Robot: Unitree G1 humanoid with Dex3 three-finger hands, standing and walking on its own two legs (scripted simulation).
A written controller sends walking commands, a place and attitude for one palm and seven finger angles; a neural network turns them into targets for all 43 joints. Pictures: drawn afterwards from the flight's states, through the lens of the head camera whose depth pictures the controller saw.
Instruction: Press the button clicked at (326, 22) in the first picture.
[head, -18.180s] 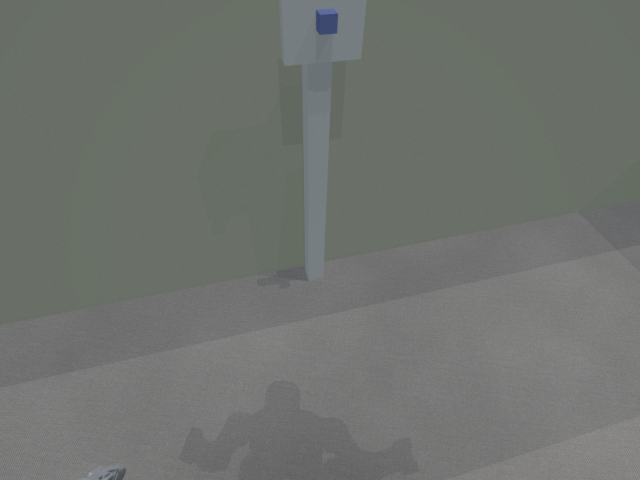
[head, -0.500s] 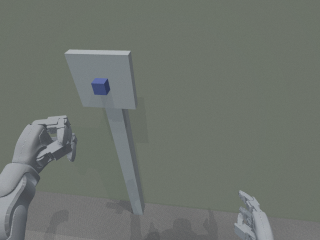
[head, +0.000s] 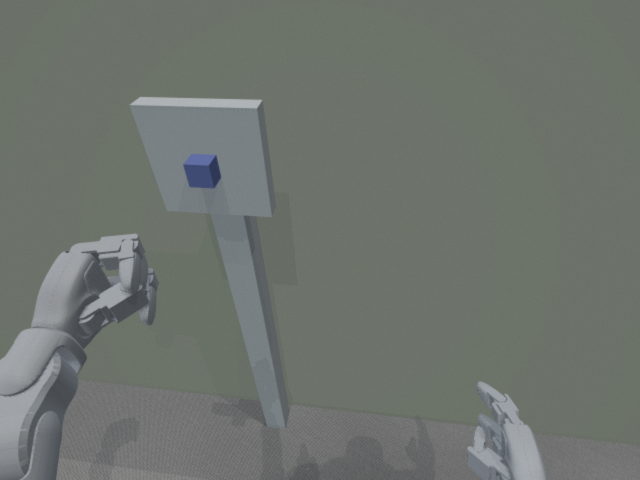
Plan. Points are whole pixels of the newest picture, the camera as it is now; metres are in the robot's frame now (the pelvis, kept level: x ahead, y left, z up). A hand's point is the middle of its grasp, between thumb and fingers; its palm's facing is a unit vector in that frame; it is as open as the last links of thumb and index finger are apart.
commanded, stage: aim a knuckle at the button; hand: left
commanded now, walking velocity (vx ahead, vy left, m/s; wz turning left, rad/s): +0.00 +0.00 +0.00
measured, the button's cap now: (203, 169) +0.47 +0.23 +0.19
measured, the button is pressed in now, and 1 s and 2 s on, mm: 0 0 0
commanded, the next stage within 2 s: press the button with the knuckle in 1.80 s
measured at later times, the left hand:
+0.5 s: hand (182, 258) +0.30 +0.20 +0.18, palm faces +0.01 -1.00 -0.05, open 3.1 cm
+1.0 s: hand (205, 230) +0.36 +0.20 +0.16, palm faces +0.03 -1.00 -0.03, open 3.1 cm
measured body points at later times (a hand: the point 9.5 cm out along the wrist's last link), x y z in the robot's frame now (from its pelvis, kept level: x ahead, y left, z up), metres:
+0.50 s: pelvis +0.00 +0.01 +0.00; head -0.03 -0.01 +0.45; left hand +0.29 +0.25 +0.18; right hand +0.19 -0.22 -0.07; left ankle +0.04 +0.12 -0.73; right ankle -0.02 -0.09 -0.73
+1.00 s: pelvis +0.01 +0.00 +0.00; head -0.01 -0.02 +0.45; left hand +0.36 +0.25 +0.17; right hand +0.17 -0.24 -0.08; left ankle +0.04 +0.12 -0.73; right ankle -0.02 -0.09 -0.73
